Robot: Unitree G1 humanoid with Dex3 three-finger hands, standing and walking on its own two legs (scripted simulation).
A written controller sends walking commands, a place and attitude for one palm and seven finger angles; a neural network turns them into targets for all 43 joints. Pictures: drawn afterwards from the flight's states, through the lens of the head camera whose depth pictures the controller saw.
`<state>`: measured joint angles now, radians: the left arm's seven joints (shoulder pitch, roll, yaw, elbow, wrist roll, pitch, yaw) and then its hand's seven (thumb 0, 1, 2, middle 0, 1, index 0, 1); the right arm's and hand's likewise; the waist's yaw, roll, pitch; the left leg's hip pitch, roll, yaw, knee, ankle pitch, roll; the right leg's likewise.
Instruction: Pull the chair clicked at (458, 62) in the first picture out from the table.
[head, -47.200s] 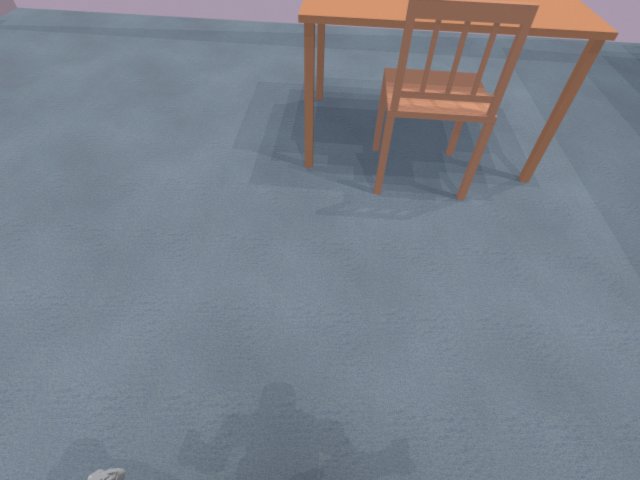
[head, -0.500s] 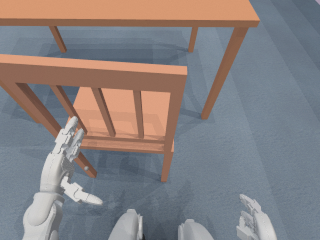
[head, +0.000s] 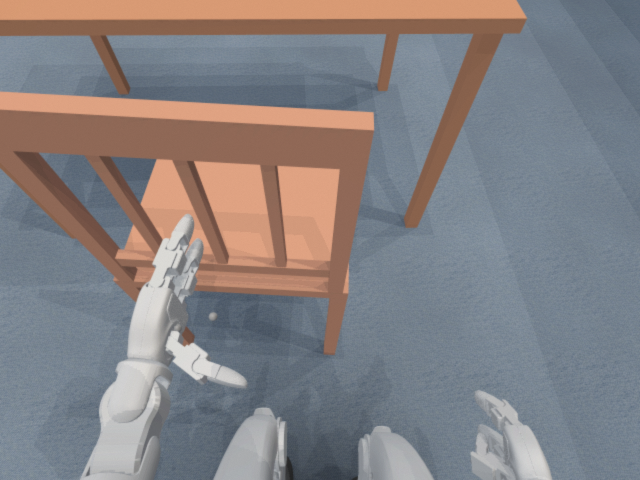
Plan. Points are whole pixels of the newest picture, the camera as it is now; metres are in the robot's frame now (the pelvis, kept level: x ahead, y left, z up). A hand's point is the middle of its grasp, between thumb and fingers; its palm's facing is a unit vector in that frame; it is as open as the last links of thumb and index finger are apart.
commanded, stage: aim the fingers beside a spindle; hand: left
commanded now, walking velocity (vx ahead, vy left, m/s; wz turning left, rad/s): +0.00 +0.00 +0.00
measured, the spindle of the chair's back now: (206, 216) +0.45 +0.18 +0.00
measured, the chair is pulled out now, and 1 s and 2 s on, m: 0.22 0.22 0.18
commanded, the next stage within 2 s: push the fingers through the gap in 0.66 s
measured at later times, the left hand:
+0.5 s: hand (211, 309) +0.31 +0.14 +0.02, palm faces -0.05 -1.00 -0.03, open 16.9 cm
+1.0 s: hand (209, 298) +0.33 +0.15 +0.02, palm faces -0.06 -1.00 -0.03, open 16.9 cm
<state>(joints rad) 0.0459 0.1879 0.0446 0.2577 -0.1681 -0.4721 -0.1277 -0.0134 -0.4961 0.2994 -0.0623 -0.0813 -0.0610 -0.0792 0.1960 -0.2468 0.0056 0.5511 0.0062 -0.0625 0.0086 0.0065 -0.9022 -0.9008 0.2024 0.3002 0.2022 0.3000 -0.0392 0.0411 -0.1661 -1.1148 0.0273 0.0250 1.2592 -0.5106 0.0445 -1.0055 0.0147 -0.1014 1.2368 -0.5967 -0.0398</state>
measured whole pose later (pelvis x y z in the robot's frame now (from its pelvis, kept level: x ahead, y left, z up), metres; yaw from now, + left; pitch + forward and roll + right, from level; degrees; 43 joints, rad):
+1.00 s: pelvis +0.00 +0.00 -0.01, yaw +0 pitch +22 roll -3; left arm -0.07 0.21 0.08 0.34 -0.18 -0.47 -0.14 -0.01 -0.50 0.30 -0.06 -0.08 -0.06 -0.08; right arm 0.18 -0.25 0.01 0.57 0.01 -0.04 0.00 0.01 -0.90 -0.90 0.20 0.30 0.20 0.30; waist -0.04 0.04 -0.16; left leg -1.15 0.03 0.02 1.28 -0.52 0.05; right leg -1.04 0.02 -0.11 1.26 -0.60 -0.04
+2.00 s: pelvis -0.02 +0.01 -0.01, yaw -1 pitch +22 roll -4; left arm -0.38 0.23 0.15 0.67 -0.14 -0.50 -0.09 -0.01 -0.50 0.30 -0.06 -0.08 -0.09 -0.10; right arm 0.28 -0.26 0.01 0.60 0.01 0.01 0.03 0.00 -0.90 -0.90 0.20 0.30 0.20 0.30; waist -0.09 0.04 -0.15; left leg -1.18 0.03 0.03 1.27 -0.48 0.06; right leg -1.07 0.02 -0.09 1.24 -0.55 -0.03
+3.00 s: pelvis +0.00 -0.01 +0.00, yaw +0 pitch +22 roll -3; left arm 0.01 0.23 0.12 0.30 -0.21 -0.47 -0.17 -0.01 -0.50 0.30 -0.06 -0.08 -0.06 -0.08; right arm 0.21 -0.25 0.00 0.56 0.02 -0.04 0.00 0.01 -0.90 -0.90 0.20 0.30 0.20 0.30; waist -0.04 0.04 -0.16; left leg -1.13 0.03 0.01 1.27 -0.52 0.03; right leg -1.02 0.03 -0.11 1.25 -0.60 -0.05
